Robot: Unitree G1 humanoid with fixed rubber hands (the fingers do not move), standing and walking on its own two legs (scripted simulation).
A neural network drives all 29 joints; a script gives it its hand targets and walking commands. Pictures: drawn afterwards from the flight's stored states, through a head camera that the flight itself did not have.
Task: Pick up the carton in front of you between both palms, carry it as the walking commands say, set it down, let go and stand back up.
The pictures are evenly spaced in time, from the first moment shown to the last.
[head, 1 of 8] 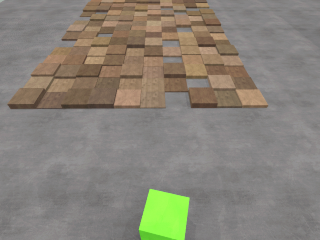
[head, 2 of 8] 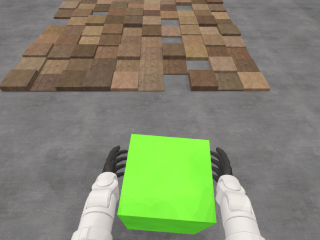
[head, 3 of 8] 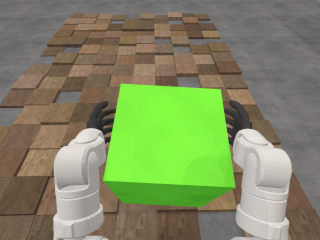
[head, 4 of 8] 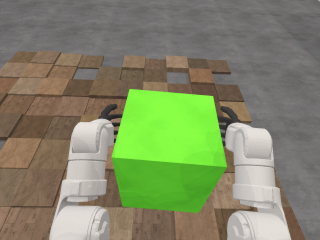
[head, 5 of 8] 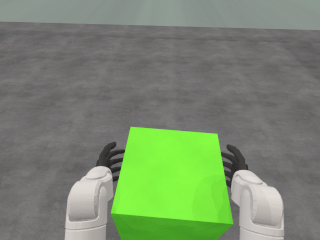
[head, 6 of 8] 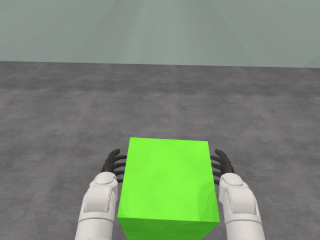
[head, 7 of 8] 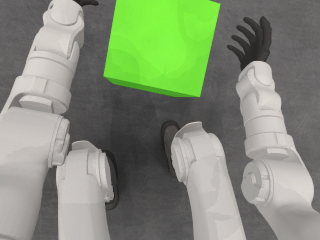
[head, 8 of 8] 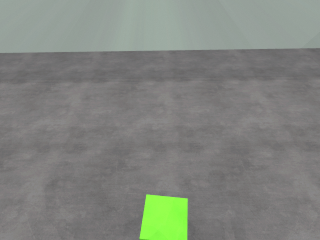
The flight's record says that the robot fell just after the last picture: no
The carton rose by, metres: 0.78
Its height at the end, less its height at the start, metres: +0.00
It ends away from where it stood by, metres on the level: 6.80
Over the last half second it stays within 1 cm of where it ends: yes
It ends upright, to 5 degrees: yes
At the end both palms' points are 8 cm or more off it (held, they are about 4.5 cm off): yes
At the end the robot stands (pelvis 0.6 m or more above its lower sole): yes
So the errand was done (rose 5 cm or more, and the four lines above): yes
